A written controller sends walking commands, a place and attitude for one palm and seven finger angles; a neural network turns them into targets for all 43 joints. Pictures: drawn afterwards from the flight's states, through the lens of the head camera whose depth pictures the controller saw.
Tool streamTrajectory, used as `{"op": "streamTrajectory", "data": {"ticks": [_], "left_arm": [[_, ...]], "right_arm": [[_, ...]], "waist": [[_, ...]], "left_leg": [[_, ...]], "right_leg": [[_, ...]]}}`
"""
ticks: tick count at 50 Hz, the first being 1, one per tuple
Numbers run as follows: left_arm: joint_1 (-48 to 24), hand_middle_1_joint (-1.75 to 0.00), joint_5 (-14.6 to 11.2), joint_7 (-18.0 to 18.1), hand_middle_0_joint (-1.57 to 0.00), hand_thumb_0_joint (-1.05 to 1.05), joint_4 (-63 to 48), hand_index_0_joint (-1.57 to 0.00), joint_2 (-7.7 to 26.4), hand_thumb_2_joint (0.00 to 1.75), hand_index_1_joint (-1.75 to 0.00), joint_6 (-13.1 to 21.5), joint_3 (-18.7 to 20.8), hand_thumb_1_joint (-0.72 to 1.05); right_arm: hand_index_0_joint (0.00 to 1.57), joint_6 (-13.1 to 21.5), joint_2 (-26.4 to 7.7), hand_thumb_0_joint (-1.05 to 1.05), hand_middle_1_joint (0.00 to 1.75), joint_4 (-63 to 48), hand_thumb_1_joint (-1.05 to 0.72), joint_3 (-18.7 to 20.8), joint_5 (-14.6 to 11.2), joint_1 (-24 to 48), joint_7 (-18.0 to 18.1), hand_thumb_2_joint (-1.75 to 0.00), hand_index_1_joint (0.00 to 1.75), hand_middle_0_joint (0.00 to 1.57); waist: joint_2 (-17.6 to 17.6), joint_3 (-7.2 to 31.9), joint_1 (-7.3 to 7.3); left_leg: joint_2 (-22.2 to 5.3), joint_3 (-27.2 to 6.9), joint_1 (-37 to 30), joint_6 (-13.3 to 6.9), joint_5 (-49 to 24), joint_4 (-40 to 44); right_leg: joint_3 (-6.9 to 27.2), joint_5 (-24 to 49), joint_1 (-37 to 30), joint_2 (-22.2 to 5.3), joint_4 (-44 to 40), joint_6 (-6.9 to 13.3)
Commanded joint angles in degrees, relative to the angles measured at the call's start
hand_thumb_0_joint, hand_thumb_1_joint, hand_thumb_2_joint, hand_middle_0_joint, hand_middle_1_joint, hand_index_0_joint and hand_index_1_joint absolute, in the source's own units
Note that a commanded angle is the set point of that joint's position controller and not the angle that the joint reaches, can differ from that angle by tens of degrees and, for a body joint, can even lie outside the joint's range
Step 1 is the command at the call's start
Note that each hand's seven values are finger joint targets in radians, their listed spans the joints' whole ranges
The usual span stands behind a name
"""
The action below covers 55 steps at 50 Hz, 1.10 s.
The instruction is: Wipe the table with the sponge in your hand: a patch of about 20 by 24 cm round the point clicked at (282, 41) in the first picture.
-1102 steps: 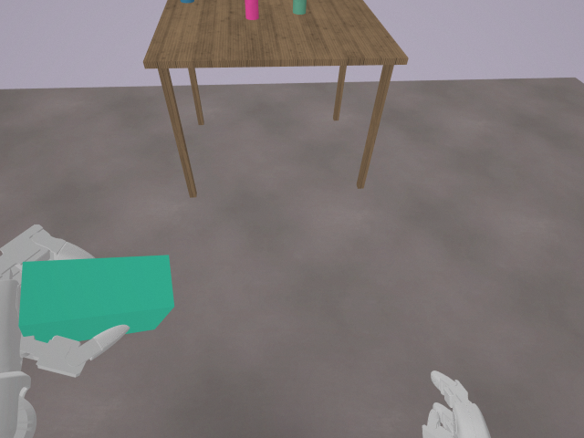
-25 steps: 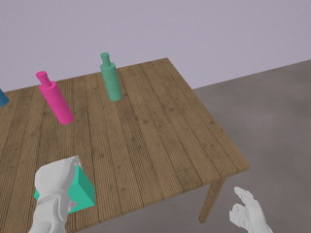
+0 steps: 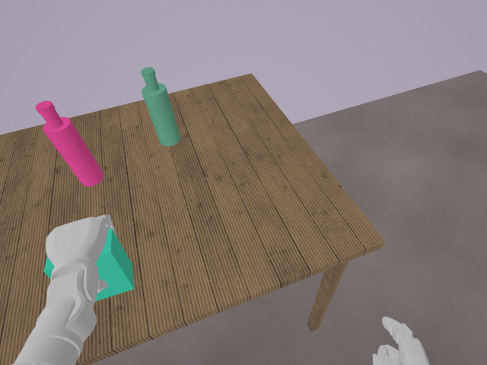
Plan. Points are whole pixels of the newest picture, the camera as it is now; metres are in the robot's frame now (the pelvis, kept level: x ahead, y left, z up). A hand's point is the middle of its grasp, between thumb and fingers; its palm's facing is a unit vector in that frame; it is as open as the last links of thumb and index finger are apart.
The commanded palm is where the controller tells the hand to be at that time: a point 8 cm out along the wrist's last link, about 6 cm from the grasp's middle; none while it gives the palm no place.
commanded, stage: wipe forward along the first lane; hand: left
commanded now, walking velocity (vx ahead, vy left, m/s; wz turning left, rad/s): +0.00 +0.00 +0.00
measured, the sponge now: (98, 274) +0.25 +0.32 -0.03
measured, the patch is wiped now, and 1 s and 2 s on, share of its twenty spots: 0.20 0.30 0.30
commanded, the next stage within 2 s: slide across to the middle lane in 0.94 s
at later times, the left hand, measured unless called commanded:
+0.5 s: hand (92, 231) +0.32 +0.34 +0.01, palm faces -0.14 +0.00 -0.99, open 9.7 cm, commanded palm +0.31 +0.34 +0.05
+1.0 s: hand (90, 209) +0.37 +0.37 +0.01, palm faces -0.15 +0.00 -0.99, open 9.7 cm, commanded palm +0.35 +0.36 +0.04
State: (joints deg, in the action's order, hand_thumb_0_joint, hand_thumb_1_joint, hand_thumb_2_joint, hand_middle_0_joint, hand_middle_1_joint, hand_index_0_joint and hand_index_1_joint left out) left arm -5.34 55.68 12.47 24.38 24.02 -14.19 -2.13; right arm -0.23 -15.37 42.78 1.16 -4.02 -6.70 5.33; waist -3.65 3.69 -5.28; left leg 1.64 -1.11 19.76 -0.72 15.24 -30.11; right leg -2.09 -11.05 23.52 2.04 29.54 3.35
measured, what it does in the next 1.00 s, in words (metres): stands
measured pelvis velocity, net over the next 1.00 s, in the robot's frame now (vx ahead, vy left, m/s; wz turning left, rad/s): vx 0.00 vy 0.01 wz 0.00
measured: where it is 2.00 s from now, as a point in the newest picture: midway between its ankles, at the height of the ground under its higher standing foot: outside the picture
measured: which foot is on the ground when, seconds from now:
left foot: down 0.00-1.00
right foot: down 0.00-1.00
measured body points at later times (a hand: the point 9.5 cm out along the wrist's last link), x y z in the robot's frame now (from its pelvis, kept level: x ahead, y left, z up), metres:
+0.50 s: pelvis -0.01 -0.01 -0.01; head +0.04 -0.04 +0.44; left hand +0.32 +0.34 +0.07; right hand +0.14 -0.27 -0.14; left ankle +0.00 +0.12 -0.73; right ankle +0.04 -0.08 -0.73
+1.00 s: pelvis +0.00 +0.01 -0.01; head +0.07 -0.01 +0.43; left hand +0.37 +0.37 +0.07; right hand +0.10 -0.27 -0.14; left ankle +0.00 +0.12 -0.73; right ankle +0.04 -0.08 -0.73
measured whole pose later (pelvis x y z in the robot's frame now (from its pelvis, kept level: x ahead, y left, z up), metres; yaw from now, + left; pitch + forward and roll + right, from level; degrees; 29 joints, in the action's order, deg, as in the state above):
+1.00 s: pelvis +0.00 +0.01 -0.01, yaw +0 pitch +14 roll -1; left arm -30.9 58.0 14.0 56.0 34.8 -3.2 4.9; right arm -2.4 -16.3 42.8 1.6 -4.8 -13.2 3.5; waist -2.4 6.5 0.2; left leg 0.9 -1.7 33.8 -1.0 18.1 -38.2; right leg -3.0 -12.1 35.9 2.8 34.1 3.1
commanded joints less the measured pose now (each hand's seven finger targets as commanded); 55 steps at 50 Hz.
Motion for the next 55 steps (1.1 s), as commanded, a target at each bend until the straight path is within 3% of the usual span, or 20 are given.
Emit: {"op": "streamTrajectory", "data": {"ticks": [1, 3, 4, 6, 8, 11, 13, 14, 17, 18, 22, 23, 25, 30, 36, 38, 41, 46, 48, 55], "left_arm": [[-13.89, -1.6, 0.81, 1.95, -1.2, 0.0, 2.18, -1.2, 11.32, 1.3, -1.6, 0.47, 3.78, 0.1], [-15.54, -1.6, 1.32, 2.15, -1.2, 0.0, 3.08, -1.2, 13.56, 1.3, -1.6, 0.88, 5.5, 0.1], [-17.06, -1.6, 1.33, 2.05, -1.2, 0.0, 3.23, -1.2, 11.32, 1.3, -1.6, 1.21, 3.12, 0.1], [-16.86, -1.6, 1.34, 2.17, -1.2, 0.0, 5.18, -1.2, 12.35, 1.3, -1.6, 1.7, 4.05, 0.1], [-17.18, -1.6, 0.89, 2.27, -1.2, 0.0, 6.29, -1.2, 15.85, 1.3, -1.6, 2.0, 7.12, 0.1], [-19.5, -1.6, 0.72, 2.16, -1.2, 0.0, 8.07, -1.2, 15.23, 1.3, -1.6, 3.24, 5.86, 0.1], [-19.67, -1.6, 0.98, 2.49, -1.2, 0.0, 9.65, -1.2, 19.92, 1.3, -1.6, 3.86, 9.91, 0.1], [-20.9, -1.6, 1.15, 2.36, -1.2, 0.0, 9.88, -1.2, 17.46, 1.3, -1.6, 4.26, 7.23, 0.1], [-22.92, -1.6, 1.67, 2.37, -1.2, 0.0, 12.17, -1.2, 17.55, 1.3, -1.6, 5.1, 6.62, 0.1], [-24.72, -1.6, 1.55, 2.61, -1.2, 0.0, 12.38, -1.2, 20.74, 1.3, -1.6, 5.35, 9.22, 0.1], [-27.59, -1.6, 2.15, 2.48, -1.2, 0.0, 16.16, -1.2, 20.19, 1.3, -1.6, 6.44, 7.49, 0.1], [-28.22, -1.6, 1.97, 2.79, -1.2, 0.0, 16.08, -1.2, 22.17, 1.3, -1.6, 6.95, 9.63, 0.1], [-28.46, -1.6, 2.13, 2.82, -1.2, 0.0, 16.83, -1.2, 20.49, 1.3, -1.6, 7.51, 7.8, 0.1], [-32.1, -1.6, 2.33, 3.34, -1.2, 0.0, 20.48, -1.2, 22.97, 1.3, -1.6, 8.37, 8.87, 0.1], [-34.01, -1.6, 2.95, 3.64, -1.2, 0.0, 22.66, -1.2, 22.13, 1.3, -1.6, 9.11, 7.58, 0.1], [-34.12, -1.6, 2.86, 3.85, -1.2, 0.0, 23.73, -1.2, 24.93, 1.3, -1.6, 9.25, 10.44, 0.1], [-35.92, -1.6, 3.07, 3.92, -1.2, 0.0, 25.42, -1.2, 24.83, 1.3, -1.6, 9.27, 9.18, 0.1], [-38.02, -1.6, 3.73, 3.77, -1.2, 0.0, 26.91, -1.2, 24.89, 1.3, -1.6, 9.43, 8.22, 0.1], [-39.14, -1.6, 3.83, 3.71, -1.2, 0.0, 27.41, -1.2, 27.82, 1.3, -1.6, 9.64, 10.61, 0.1], [-41.58, -1.6, 3.37, 3.5, -1.2, 0.0, 26.17, -1.2, 22.36, 1.3, -1.6, 10.17, 5.94, 0.1]], "right_arm": [[0.2, 2.8, -7.1, 0.0, 0.3, -7.78, -0.9, 1.8, -0.24, 5.92, 0.52, -0.9, 0.3, 0.2], [0.2, 2.68, -7.48, 0.0, 0.3, -7.62, -0.9, 1.99, -0.42, 5.25, 0.43, -0.9, 0.3, 0.2], [0.2, 2.74, -7.09, 0.0, 0.3, -7.95, -0.9, 1.92, -0.44, 4.78, 0.47, -0.9, 0.3, 0.2], [0.2, 2.68, -7.39, 0.0, 0.3, -7.71, -0.9, 2.14, -0.46, 3.97, 0.24, -0.9, 0.3, 0.2], [0.2, 2.28, -7.75, 0.0, 0.3, -7.51, -0.9, 2.23, -0.57, 3.68, 0.32, -0.9, 0.3, 0.2], [0.2, 2.27, -7.72, 0.0, 0.3, -7.68, -0.9, 2.13, -0.53, 2.59, 0.32, -0.9, 0.3, 0.2], [0.2, 2.08, -8.24, 0.0, 0.3, -7.21, -0.9, 2.38, -0.5, 1.86, 0.36, -0.9, 0.3, 0.2], [0.2, 2.07, -7.84, 0.0, 0.3, -7.61, -0.9, 2.17, -0.49, 1.53, 0.36, -0.9, 0.3, 0.2], [0.2, 2.05, -7.95, 0.0, 0.3, -7.33, -0.9, 2.29, -0.53, 0.65, 0.09, -0.9, 0.3, 0.2], [0.2, 1.97, -8.26, 0.0, 0.3, -7.05, -0.9, 2.31, -0.72, 0.41, 0.16, -0.9, 0.3, 0.2], [0.2, 1.79, -8.26, 0.0, 0.3, -6.83, -0.9, 2.39, -0.66, -1.15, 0.08, -0.9, 0.3, 0.2], [0.2, 1.82, -8.45, 0.0, 0.3, -6.72, -0.9, 2.5, -0.78, -1.33, 0.02, -0.9, 0.3, 0.2], [0.2, 1.68, -8.18, 0.0, 0.3, -6.94, -0.9, 2.51, -0.7, -2.08, -0.07, -0.9, 0.3, 0.2], [0.2, 1.26, -8.79, 0.0, 0.3, -6.19, -0.9, 2.69, -0.71, -3.7, -0.25, -0.9, 0.3, 0.2], [0.2, 0.82, -8.8, 0.0, 0.3, -5.93, -0.9, 2.84, -0.8, -5.2, -0.97, -0.9, 0.3, 0.2], [0.2, 0.47, -9.17, 0.0, 0.3, -5.37, -0.9, 3.11, -0.81, -5.54, -1.06, -0.9, 0.3, 0.2], [0.2, 0.16, -9.34, 0.0, 0.3, -5.32, -0.9, 3.01, -0.88, -6.2, -1.13, -0.9, 0.3, 0.2], [0.2, -0.14, -9.38, 0.0, 0.3, -5.37, -0.9, 2.97, -0.93, -7.06, -1.43, -0.9, 0.3, 0.2], [0.2, -0.46, -9.72, 0.0, 0.3, -4.97, -0.9, 2.97, -0.87, -7.44, -1.46, -0.9, 0.3, 0.2], [0.2, -0.76, -9.03, 0.0, 0.3, -5.8, -0.9, 3.09, -1.0, -8.0, -1.68, -0.9, 0.3, 0.2]], "waist": [[9.38, 6.73, 2.59], [7.92, 8.12, 2.32], [7.66, 8.84, 3.17], [7.74, 9.84, 2.78], [8.09, 10.3, 2.63], [9.22, 9.87, 3.71], [9.42, 10.4, 3.11], [8.02, 10.47, 3.8], [7.04, 9.61, 4.13], [7.08, 9.87, 4.25], [7.65, 10.66, 5.04], [6.27, 12.18, 4.64], [5.19, 13.37, 4.92], [7.7, 13.27, 6.12], [5.17, 15.42, 6.2], [6.47, 16.19, 5.8], [8.1, 15.01, 6.93], [4.86, 15.68, 6.97], [4.72, 17.46, 6.35], [2.83, 17.3, 7.33]], "left_leg": [[0.88, -0.74, 4.92, -2.14, 2.42, 3.08], [0.97, -1.03, 5.11, -2.12, 2.35, 2.86], [0.91, -0.58, 5.09, -2.28, 2.48, 2.48], [0.81, -0.51, 5.96, -2.27, 1.81, 1.78], [0.8, -0.81, 6.96, -2.32, 1.91, 1.47], [0.65, -0.32, 8.77, -2.52, 2.52, 0.71], [0.63, -0.47, 9.64, -2.61, 2.58, 0.25], [0.74, -0.13, 10.05, -2.67, 2.44, 0.28], [0.52, -0.05, 10.63, -2.64, 3.45, -0.03], [0.48, -0.18, 10.78, -2.76, 3.67, -0.27], [0.5, 0.04, 12.35, -2.78, 4.28, -1.02], [0.42, -0.15, 12.01, -2.82, 3.45, -1.0], [0.36, 0.12, 11.97, -2.73, 2.59, -1.62], [0.12, 0.21, 14.35, -2.92, 2.4, -2.66], [0.02, 0.19, 13.77, -2.91, 0.31, -3.21], [-0.03, 0.02, 14.07, -3.02, -0.8, -3.29], [-0.06, 0.19, 15.44, -3.03, 0.24, -3.53], [0.01, -0.06, 14.47, -3.04, 0.04, -3.3], [-0.21, -0.36, 14.14, -3.06, -1.19, -3.2], [-0.61, -1.05, 10.98, -2.87, -1.47, -2.49]], "right_leg": [[6.39, -5.91, -6.19, -2.34, -6.72, -0.93], [6.81, -5.98, -5.84, -2.08, -6.14, -0.53], [5.88, -5.75, -5.81, -2.35, -5.7, -0.89], [6.11, -4.3, -6.27, -2.43, -5.25, -0.86], [6.98, -4.26, -6.97, -2.36, -5.41, -0.81], [6.72, -3.99, -6.86, -2.78, -5.21, -1.4], [7.88, -4.43, -7.38, -2.59, -5.23, -1.23], [6.94, -3.88, -7.42, -2.85, -4.83, -1.43], [6.87, -5.34, -5.59, -3.02, -4.98, -1.39], [7.56, -5.87, -5.57, -2.77, -5.12, -1.25], [6.88, -6.41, -5.04, -2.97, -4.61, -1.57], [6.9, -5.32, -5.26, -2.74, -4.02, -1.3], [6.48, -3.34, -5.7, -2.89, -3.37, -1.38], [6.79, -1.77, -5.55, -2.82, -2.94, -1.62], [5.89, 1.44, -4.78, -2.62, -1.61, -1.32], [6.0, 3.04, -5.31, -2.33, -1.49, -1.17], [5.7, 2.3, -4.69, -2.39, -1.6, -1.65], [4.98, 1.58, -3.0, -2.2, -1.34, -1.26], [4.97, 2.5, -3.5, -1.99, -0.79, -0.86], [3.55, 1.17, -0.77, -1.59, -1.02, -0.75]]}}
